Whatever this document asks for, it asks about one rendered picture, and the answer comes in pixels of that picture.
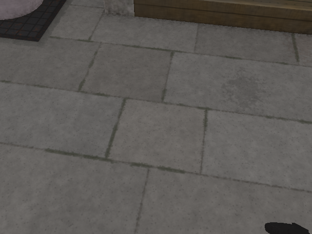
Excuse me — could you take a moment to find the robot right hand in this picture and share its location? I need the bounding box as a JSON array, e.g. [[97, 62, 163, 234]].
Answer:
[[264, 222, 310, 234]]

